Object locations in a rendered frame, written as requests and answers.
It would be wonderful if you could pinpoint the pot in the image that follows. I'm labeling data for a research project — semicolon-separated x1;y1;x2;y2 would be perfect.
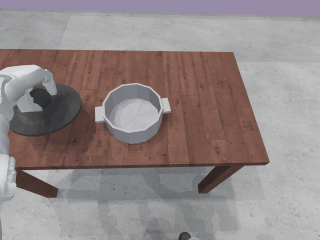
95;83;171;144

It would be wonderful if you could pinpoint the robot left hand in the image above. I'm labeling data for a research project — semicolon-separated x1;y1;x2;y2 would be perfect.
0;64;57;113

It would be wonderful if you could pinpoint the lid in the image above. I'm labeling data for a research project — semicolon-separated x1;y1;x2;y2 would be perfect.
9;83;82;137

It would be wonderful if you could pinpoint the table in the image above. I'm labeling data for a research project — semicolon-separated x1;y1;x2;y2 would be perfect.
0;49;270;198

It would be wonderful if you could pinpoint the left robot forearm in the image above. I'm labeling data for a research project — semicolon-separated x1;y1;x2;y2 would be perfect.
0;72;26;155

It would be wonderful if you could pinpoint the knob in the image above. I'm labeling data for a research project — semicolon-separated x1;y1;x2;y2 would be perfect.
29;88;51;108

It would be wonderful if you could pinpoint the left robot upper arm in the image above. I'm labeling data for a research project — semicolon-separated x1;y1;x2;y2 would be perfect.
0;154;17;240

